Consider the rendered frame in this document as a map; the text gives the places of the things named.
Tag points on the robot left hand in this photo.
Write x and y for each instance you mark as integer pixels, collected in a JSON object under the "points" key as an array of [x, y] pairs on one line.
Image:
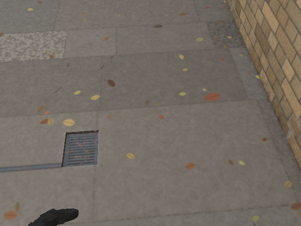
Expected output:
{"points": [[55, 217]]}

